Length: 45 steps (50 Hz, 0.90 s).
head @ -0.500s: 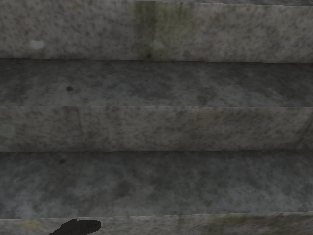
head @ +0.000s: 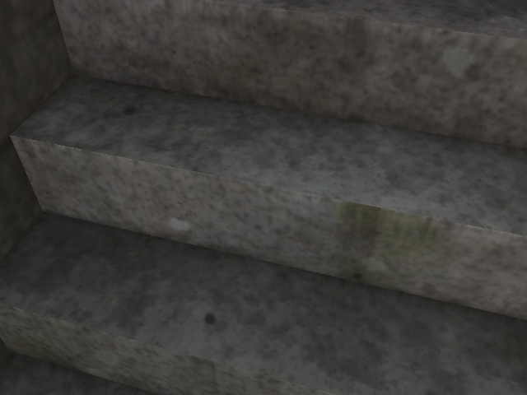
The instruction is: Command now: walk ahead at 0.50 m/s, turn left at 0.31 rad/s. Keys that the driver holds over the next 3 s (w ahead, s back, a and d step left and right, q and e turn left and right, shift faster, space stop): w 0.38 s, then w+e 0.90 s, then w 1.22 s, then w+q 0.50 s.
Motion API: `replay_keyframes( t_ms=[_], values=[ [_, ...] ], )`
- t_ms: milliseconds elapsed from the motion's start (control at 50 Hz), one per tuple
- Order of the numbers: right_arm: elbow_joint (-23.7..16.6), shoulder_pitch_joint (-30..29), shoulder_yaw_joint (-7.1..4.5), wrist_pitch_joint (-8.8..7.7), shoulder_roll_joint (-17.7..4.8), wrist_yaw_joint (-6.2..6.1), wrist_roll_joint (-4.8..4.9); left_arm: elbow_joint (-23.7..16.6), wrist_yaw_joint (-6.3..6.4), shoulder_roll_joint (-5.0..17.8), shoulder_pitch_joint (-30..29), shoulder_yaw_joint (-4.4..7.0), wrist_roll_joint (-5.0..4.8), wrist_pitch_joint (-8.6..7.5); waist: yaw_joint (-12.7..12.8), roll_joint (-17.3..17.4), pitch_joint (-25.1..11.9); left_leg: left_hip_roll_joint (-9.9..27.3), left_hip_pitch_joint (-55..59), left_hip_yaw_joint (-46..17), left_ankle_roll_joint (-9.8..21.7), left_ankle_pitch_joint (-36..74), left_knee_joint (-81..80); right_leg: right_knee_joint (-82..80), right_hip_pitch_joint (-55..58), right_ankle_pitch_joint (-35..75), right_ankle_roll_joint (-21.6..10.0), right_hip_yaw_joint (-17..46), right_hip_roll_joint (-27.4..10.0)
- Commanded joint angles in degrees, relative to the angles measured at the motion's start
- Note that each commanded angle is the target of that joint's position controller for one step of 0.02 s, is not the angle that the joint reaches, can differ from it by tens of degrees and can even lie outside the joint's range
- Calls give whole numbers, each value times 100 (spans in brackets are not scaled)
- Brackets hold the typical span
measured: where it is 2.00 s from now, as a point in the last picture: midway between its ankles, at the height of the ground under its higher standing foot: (429, 16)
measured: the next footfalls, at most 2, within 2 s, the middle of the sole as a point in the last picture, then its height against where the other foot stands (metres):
left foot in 0.24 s outside the picture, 0.21 m higher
right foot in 0.70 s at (342, 340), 0.21 m higher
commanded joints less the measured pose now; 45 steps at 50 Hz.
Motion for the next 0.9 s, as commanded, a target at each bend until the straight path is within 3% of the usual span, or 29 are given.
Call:
replay_keyframes(
  t_ms=[20,80,120,160,180,200,240,260,280,300,320,360,380,400,420,440,460,580,620,660,700,720,740,780,800,820,860,880,900],
  values=[
    [-575,-381,417,161,825,-2,147,-81,-186,-407,-292,-163,301,-213,-493,-778,798,457,-1799,544,477,-973,1330,-2671,139,893,-1113,1335,-1205],
    [-881,-991,660,253,1014,-5,166,364,-117,-519,679,-290,580,-198,-473,-475,891,634,-2988,498,692,-699,1374,-2906,675,597,-899,1393,-1293],
    [-1384,-2227,586,394,384,-181,156,479,-310,-215,1175,-224,560,-289,-149,-422,518,938,-2286,1030,465,-206,-708,-3192,685,1560,-833,919,-1132],
    [-1789,-3249,689,756,292,-123,-31,331,-489,105,944,-105,181,-339,-297,-641,609,1162,-446,1886,193,-1507,-2496,-4284,-390,3203,-1048,629,-1362],
    [-1787,-3095,791,916,531,71,69,327,-611,676,940,-35,-54,-379,-616,-1356,164,630,1421,2515,-252,-1292,-2334,-4218,-1158,6785,-1733,796,-1565],
    [-1706,-2578,743,909,414,140,184,290,-645,1056,1075,20,-126,-551,-859,-1432,-218,339,1924,2390,-385,-1171,-2662,-3391,-304,10454,-1674,637,-1796],
    [-1248,-1223,538,835,-41,50,55,156,-561,1312,898,182,-417,-670,-1148,-1669,-787,-216,2076,2406,-473,-1583,-5648,-1944,2521,12157,-1306,523,-1865],
    [-780,104,407,794,-296,-98,-42,351,-631,1077,1173,197,-68,-601,-1326,-1323,-1470,67,3960,1293,-56,-232,-6282,-413,1546,11642,-1167,901,-1709],
    [-233,1886,347,849,-657,-158,81,322,-877,712,1884,93,420,-453,-1444,208,-2835,1181,6455,-1790,868,346,-7726,1637,-447,8015,-1139,1589,-1110],
    [-64,2411,109,832,-1040,-100,-129,593,-940,624,1678,325,167,-233,-1697,767,-1847,1921,5360,-4215,963,-2758,-9990,4926,-1647,3773,-815,2306,25],
    [259,722,-128,387,-677,-432,107,-793,-183,274,238,449,-228,-528,-632,614,-1224,1924,5008,-3240,378,-4110,-9593,7323,-1952,2309,-433,1794,275],
    [922,386,-22,-36,73,-610,96,-1691,244,-542,-556,200,-88,-559,-95,-125,331,1576,3584,-1609,-450,-3812,-9021,7955,-3081,2565,-698,2085,179],
    [888,225,324,36,503,-153,-176,-774,-74,-680,-168,45,-402,-190,-426,-687,1032,1643,3184,-1587,-365,-2678,-9567,8181,-3996,2952,-1146,3314,329],
    [1349,636,125,-182,703,-411,9,-2007,208,-1103,-397,-87,-55,-361,330,-94,840,1505,3442,-614,-803,-2554,-9322,8249,-3624,2218,-930,2107,175],
    [1499,675,178,-322,769,-498,122,-1862,270,-1072,-266,-120,-126,-413,367,-338,974,1446,3658,153,-956,-1831,-9390,8125,-3967,2092,-872,2092,158],
    [1020,261,324,-141,882,-113,-405,-1443,-129,-375,-517,0,-498,-112,46,-1096,622,1411,3358,136,-673,-638,-9640,7913,-4326,2606,-1430,2503,75],
    [865,262,204,-69,512,-67,-425,-1462,-317,-317,-507,-2,-462,-20,94,-106,551,1665,3736,148,-165,-248,-10016,9311,-4777,1626,-1479,2080,169],
    [1281,1447,434,-181,396,25,-719,-2089,-264,-119,-2112,-190,-391,285,181,-428,188,1534,3998,1441,-396,-683,-10675,8494,-5819,2573,-1652,1288,-368],
    [1176,1461,453,-151,303,123,-613,-2422,-23,290,-3085,-193,-368,504,-28,12,111,1609,3720,1694,-275,242,-11489,6854,-4873,1394,-1370,1029,-595],
    [1402,1951,394,-23,-290,349,-259,-2760,-176,53,-3827,-387,-181,949,-59,424,5,2113,3578,1496,491,3103,-12007,4783,-3254,-648,-1041,144,-118],
    [1300,1678,144,-330,-1221,323,-120,-2253,-369,-117,-2037,-389,-139,819,547,830,-618,2692,6013,1975,719,9190,-10644,4284,-3152,176,-800,-120,345],
    [1238,1689,88,-392,-1223,332,-26,-2102,-355,112,-1664,-287,-108,710,477,829,-863,2577,7260,2135,632,10451,-9772,3011,-3142,-350,-857,-167,660],
    [1374,2509,209,-407,-702,365,-382,-1900,-233,518,-1378,-167,-150,703,-4,446,-1649,2245,6974,2215,380,10697,-8870,3204,-2042,1185,-1162,574,733],
    [1296,1855,192,-146,-512,607,-548,-1173,-28,1064,494,89,-167,785,980,-581,-1540,1442,3944,1553,299,7129,-6830,537,386,-605,-1521,3097,196],
    [294,796,-72,-475,-438,-18,124,-1040,401,1106,-1,308,-86,591,335,-2085,-1151,346,2815,1827,-349,1419,-4561,-615,592,-4048,-1810,5400,-284],
    [76,368,107,-460,161,-155,-309,-1005,506,1006,-469,317,-249,476,292,-1745,-460,324,1870,730,-609,410,-1923,-1322,10,-3981,-1759,5678,-505],
    [-801,73,315,-500,895,-274,-438,-825,530,511,-785,222,-181,111,-230,-1026,761,239,553,560,-796,330,-105,-1229,-669,-2603,-1239,4845,-409],
    [-86,144,310,-82,507,-102,210,-381,113,290,30,79,14,36,106,-479,1089,-321,-685,-1145,-295,460,-18,-1017,-250,-855,-776,4500,-404],
    [-146,428,338,-61,471,-24,104,-397,12,194,-165,96,-114,-52,-217,-563,938,-173,-944,-869,-196,320,-183,-813,-121,456,-803,4036,-358]
  ],
)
